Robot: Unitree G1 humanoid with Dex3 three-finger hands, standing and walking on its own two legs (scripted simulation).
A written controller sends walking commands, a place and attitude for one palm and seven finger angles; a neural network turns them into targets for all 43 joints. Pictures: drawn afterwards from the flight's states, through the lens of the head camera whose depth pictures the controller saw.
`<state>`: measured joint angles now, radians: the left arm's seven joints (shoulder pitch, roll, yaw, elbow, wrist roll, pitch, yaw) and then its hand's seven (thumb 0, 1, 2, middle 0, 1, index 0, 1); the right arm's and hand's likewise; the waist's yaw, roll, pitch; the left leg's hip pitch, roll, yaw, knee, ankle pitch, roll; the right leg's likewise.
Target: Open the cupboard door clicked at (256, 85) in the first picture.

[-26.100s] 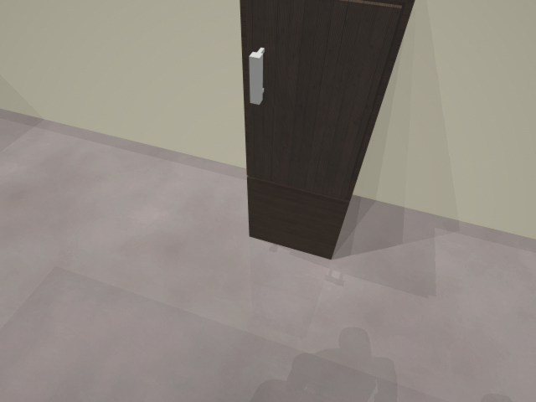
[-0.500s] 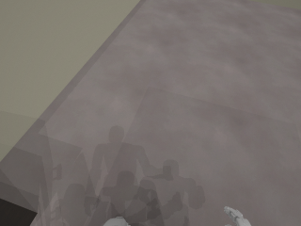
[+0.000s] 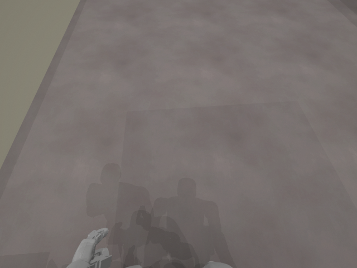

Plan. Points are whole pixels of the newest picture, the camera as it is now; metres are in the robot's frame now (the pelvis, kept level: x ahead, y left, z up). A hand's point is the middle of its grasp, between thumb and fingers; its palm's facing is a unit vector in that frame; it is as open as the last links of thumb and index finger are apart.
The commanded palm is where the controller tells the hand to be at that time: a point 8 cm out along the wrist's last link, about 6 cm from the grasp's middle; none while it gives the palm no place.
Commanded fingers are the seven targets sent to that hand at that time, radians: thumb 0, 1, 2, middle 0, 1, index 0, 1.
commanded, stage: walk to a spot facing it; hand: left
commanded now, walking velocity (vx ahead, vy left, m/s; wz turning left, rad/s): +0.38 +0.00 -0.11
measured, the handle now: out of the picture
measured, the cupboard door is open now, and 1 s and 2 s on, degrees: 44 44 44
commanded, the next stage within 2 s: turn to face it in 0.58 s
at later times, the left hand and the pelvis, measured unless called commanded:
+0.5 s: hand (108, 235) +0.23 +0.20 -0.18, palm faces +0.01 -0.99 -0.14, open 7.4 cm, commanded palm none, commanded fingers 0.00 0.90 0.90 -0.20 -0.30 -0.20 -0.30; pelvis +0.25 +0.03 +0.00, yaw -5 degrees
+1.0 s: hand (146, 127) +0.58 +0.11 -0.15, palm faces -0.05 -0.98 -0.17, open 7.3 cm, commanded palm none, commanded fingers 0.00 0.90 0.90 -0.20 -0.30 -0.20 -0.30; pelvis +0.45 -0.04 +0.01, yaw -2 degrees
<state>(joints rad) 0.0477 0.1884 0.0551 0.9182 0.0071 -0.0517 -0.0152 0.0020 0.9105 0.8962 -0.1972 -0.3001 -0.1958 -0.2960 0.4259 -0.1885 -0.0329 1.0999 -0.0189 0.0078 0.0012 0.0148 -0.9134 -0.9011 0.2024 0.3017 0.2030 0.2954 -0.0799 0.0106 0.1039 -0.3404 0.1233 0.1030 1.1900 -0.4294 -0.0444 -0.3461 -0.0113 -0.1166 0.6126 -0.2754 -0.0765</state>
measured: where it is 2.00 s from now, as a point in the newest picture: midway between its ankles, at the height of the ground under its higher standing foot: (193, 199)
